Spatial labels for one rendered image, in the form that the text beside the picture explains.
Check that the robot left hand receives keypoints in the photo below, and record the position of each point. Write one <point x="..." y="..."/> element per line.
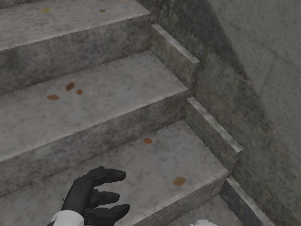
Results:
<point x="82" y="198"/>

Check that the left robot forearm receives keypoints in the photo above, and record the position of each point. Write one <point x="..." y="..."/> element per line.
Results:
<point x="67" y="218"/>

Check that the right robot shin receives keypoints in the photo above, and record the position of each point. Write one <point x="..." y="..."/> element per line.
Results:
<point x="202" y="220"/>

